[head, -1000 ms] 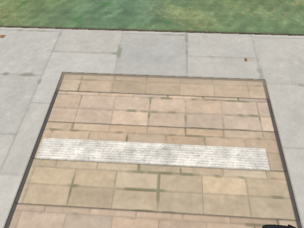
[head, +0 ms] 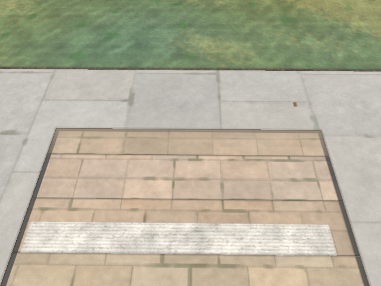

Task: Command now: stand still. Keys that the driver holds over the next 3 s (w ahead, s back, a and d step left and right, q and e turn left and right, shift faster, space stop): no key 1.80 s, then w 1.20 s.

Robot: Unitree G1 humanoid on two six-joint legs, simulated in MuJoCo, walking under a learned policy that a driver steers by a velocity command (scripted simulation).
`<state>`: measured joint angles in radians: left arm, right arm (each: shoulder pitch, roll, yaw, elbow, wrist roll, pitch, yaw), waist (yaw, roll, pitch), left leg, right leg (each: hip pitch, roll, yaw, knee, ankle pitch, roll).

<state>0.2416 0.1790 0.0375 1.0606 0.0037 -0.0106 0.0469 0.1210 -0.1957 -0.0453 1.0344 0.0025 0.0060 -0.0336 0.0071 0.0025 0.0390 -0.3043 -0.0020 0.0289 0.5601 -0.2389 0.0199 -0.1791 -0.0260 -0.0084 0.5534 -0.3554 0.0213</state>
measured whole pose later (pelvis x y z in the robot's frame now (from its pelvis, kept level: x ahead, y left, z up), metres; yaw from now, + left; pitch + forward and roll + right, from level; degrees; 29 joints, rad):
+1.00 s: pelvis +0.00 +0.00 +0.00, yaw +0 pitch -1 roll +0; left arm 0.33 0.15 0.02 1.10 0.00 -0.02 0.05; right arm 0.17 -0.18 -0.03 1.11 0.01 0.01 -0.04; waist 0.00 0.00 0.04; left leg -0.29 0.00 0.02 0.54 -0.23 0.01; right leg -0.16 -0.02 -0.02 0.52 -0.34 0.02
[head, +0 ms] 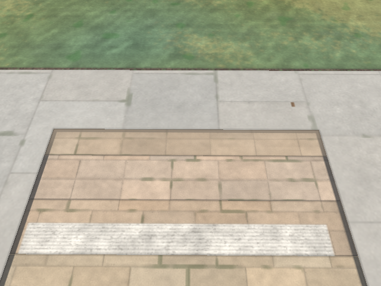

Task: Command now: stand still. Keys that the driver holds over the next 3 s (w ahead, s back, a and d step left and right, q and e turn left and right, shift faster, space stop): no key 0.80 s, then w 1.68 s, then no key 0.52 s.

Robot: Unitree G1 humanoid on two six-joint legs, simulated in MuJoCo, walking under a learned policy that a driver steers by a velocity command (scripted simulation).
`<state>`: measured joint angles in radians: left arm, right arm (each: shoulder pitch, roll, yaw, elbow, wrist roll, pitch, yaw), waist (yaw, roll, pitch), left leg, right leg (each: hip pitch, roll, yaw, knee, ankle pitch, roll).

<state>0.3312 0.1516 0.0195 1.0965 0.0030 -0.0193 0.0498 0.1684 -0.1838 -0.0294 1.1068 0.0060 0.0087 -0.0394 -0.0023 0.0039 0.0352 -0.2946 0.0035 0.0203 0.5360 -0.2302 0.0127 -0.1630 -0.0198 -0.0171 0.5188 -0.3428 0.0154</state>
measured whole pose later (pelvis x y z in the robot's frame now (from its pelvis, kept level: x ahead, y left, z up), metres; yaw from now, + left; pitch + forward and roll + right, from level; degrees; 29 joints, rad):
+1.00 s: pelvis +0.03 +0.00 -0.01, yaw +0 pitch +0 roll +0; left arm 0.45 0.17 0.04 1.08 -0.03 -0.06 0.04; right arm 0.28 -0.18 -0.04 1.11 0.03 -0.05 -0.02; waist 0.01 -0.02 -0.02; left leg -0.33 0.00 0.05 0.71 -0.42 0.07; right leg -0.15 -0.02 -0.01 0.58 -0.43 -0.01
